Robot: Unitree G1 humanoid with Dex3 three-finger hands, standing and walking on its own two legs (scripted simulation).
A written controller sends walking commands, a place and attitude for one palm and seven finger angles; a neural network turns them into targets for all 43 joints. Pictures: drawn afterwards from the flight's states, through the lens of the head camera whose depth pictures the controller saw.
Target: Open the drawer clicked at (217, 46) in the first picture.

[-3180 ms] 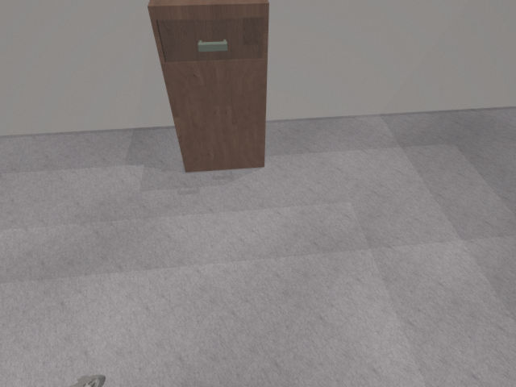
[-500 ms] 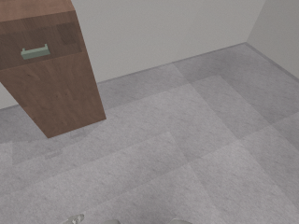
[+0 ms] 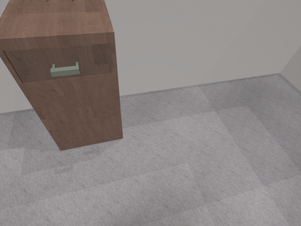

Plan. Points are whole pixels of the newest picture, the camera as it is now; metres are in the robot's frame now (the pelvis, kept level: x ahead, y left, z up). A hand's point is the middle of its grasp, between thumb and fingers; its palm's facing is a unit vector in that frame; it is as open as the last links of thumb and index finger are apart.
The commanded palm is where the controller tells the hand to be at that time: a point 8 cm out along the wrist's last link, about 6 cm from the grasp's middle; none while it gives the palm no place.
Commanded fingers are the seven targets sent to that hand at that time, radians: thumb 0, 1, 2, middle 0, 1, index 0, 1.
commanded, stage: turn to face it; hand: left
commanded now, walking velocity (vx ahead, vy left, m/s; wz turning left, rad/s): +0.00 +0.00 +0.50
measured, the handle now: (65, 68) +0.71 +0.42 -0.05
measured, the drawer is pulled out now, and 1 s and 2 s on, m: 0.00 0.00 0.00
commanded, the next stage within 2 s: take the last steps up to it in 0.40 s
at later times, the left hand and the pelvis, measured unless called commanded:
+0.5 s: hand out of the picture +0.05 +0.15 -0.15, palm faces +0.26 -0.93 -0.26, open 7.3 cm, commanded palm none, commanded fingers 0.00 0.90 0.90 -0.20 -0.30 -0.20 -0.30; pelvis +0.03 -0.06 +0.00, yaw +14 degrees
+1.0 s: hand out of the picture +0.05 +0.19 -0.17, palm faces +0.33 -0.93 -0.18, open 7.4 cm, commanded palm none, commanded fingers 0.00 0.90 0.90 -0.20 -0.30 -0.20 -0.30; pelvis +0.09 +0.00 +0.00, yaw +18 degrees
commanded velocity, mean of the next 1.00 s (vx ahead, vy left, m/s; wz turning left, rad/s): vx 0.15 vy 0.00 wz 0.18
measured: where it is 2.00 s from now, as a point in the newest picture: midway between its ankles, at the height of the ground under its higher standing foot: (139, 221)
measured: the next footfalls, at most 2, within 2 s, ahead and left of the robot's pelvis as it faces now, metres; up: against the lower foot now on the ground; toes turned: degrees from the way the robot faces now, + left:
right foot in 0.26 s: +0.09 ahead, -0.15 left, +0.00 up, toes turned +5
left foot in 0.68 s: +0.02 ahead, +0.09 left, +0.00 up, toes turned +22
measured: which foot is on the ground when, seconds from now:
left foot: down 0.00-0.26, up 0.28-0.66, down 0.68-1.00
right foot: up 0.00-0.24, down 0.26-0.68, up 0.70-1.00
